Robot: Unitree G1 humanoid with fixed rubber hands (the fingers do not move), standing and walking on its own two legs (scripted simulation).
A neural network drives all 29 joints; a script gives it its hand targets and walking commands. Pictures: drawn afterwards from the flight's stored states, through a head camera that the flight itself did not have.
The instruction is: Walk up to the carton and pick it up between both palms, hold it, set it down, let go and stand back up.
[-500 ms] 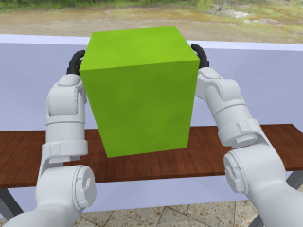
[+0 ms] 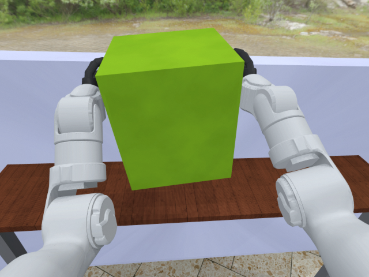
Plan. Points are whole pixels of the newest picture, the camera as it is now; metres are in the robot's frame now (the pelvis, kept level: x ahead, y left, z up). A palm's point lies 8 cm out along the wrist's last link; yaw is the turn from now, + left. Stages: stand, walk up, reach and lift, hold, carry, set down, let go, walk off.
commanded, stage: hold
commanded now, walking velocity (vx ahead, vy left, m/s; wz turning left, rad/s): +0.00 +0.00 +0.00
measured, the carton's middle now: (173, 108) +0.37 +0.01 +0.26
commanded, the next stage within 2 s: none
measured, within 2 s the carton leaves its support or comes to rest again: neither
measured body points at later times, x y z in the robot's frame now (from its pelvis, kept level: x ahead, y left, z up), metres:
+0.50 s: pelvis +0.00 +0.00 +0.00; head -0.10 +0.02 +0.44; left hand +0.38 +0.16 +0.31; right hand +0.38 -0.14 +0.33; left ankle +0.03 +0.13 -0.75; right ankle -0.02 -0.12 -0.75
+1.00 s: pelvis +0.00 +0.00 +0.00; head -0.09 +0.02 +0.44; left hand +0.38 +0.16 +0.30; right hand +0.38 -0.14 +0.32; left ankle +0.03 +0.13 -0.75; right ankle -0.02 -0.12 -0.75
